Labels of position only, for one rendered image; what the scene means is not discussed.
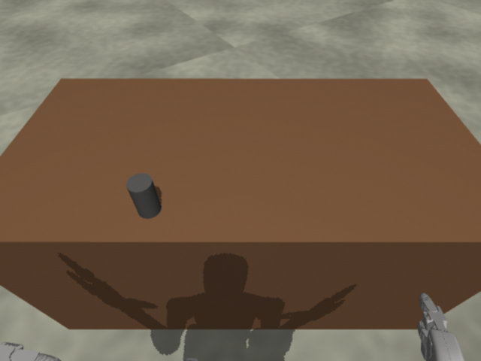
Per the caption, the right robot hand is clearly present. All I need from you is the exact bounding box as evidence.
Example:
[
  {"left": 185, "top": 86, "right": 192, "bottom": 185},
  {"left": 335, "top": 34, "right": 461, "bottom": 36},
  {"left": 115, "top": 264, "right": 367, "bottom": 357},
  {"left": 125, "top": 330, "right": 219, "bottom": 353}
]
[{"left": 418, "top": 293, "right": 464, "bottom": 361}]

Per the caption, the left robot hand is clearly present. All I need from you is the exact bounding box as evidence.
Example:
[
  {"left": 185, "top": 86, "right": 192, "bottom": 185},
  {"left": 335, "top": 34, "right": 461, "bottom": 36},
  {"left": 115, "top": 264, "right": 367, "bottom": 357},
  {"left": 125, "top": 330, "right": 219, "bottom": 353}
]
[{"left": 0, "top": 342, "right": 61, "bottom": 361}]

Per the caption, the can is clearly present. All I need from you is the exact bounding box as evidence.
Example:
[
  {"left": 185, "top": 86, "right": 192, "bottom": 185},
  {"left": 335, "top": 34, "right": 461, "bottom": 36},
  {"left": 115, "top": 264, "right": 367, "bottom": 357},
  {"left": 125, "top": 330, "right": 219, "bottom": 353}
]
[{"left": 126, "top": 173, "right": 162, "bottom": 219}]

